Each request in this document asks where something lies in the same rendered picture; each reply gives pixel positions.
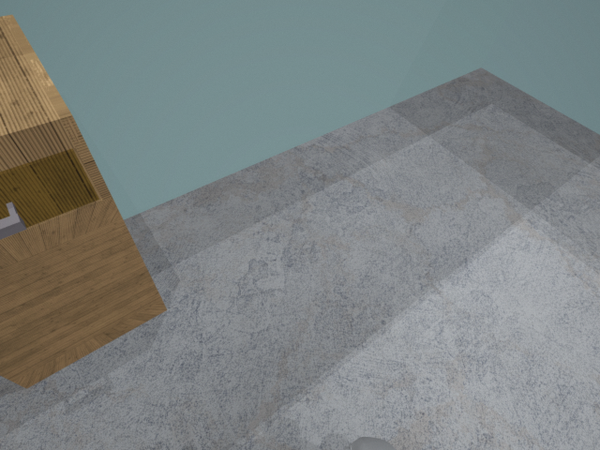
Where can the drawer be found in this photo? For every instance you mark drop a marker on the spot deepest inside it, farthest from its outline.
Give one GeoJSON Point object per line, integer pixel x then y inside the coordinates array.
{"type": "Point", "coordinates": [45, 188]}

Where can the cabinet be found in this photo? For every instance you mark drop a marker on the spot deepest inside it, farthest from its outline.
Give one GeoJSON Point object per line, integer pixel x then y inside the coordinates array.
{"type": "Point", "coordinates": [75, 282]}

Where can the handle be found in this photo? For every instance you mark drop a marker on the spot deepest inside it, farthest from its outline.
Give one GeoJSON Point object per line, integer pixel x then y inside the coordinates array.
{"type": "Point", "coordinates": [12, 224]}

